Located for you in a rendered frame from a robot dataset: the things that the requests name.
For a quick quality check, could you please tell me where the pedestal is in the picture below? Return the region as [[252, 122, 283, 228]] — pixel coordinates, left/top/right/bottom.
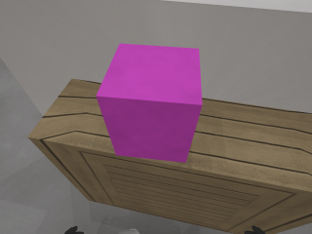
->
[[28, 79, 312, 234]]

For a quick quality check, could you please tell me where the carton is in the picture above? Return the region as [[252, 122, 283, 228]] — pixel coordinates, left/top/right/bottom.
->
[[96, 43, 203, 163]]

